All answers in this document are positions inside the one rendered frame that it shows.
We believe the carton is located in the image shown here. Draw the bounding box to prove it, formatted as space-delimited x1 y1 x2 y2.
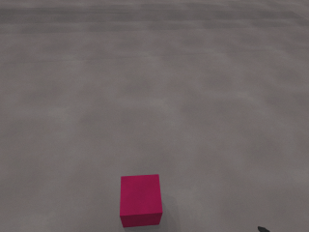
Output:
120 174 163 228

